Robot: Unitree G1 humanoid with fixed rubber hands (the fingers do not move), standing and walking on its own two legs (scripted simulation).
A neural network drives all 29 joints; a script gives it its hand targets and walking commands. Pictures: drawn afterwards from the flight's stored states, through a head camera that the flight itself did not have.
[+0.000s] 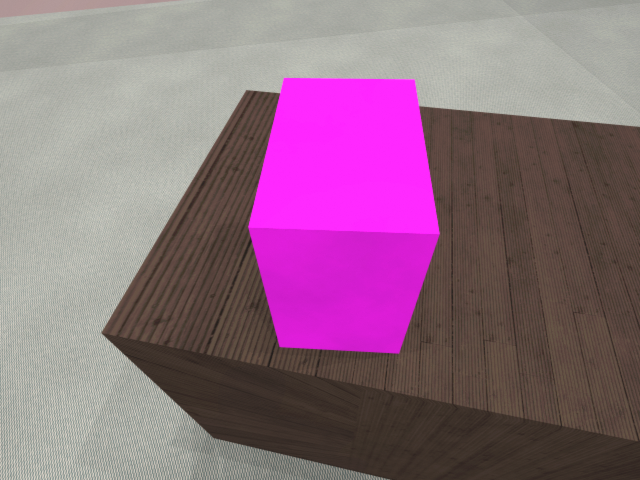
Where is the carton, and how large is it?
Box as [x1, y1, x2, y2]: [248, 78, 439, 353]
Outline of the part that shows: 284,78 248,226 279,346 398,353 439,234 414,79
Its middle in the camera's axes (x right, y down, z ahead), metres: +0.03 -0.02 +0.53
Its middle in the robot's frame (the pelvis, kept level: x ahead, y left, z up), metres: +0.43 +0.00 +0.07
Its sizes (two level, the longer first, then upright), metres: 0.259 0.171 0.269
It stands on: a pedestal, 0.71 m high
